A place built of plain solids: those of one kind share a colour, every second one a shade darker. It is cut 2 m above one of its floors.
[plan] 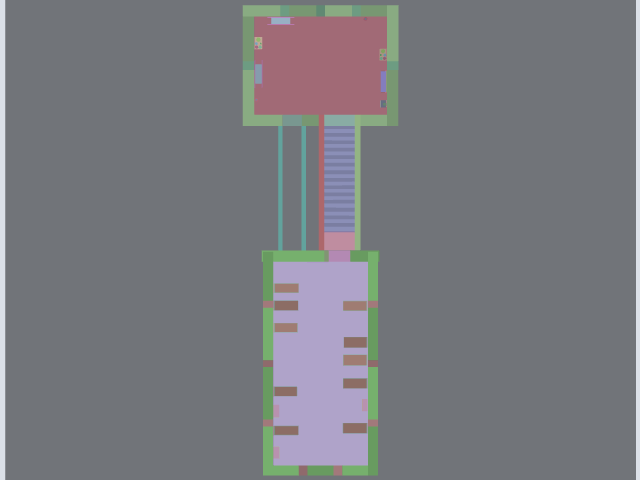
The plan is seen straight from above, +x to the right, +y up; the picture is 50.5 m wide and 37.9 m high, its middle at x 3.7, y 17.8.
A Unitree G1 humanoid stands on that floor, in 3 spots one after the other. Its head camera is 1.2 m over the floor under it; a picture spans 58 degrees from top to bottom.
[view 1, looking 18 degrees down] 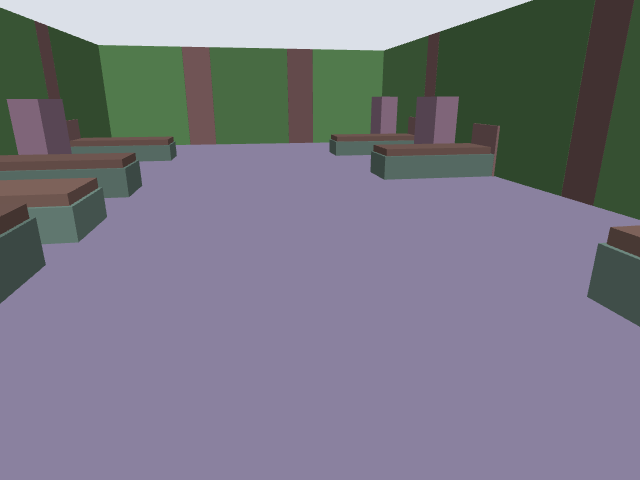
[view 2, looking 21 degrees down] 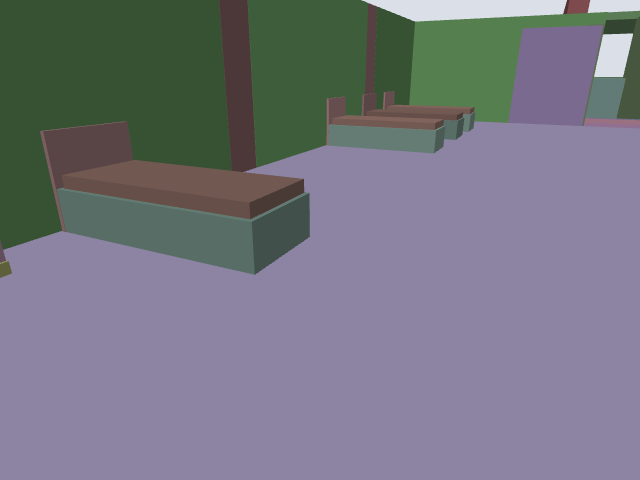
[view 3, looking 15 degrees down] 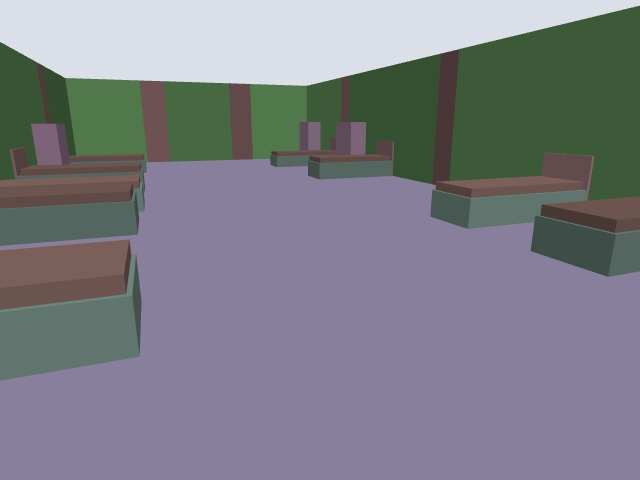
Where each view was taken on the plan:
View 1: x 4.05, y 12.68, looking -100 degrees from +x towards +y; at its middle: floor_dorter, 3.88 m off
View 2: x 3.36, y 3.40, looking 116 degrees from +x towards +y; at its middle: floor_dorter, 3.35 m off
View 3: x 5.35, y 15.27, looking -111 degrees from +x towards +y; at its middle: floor_dorter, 4.64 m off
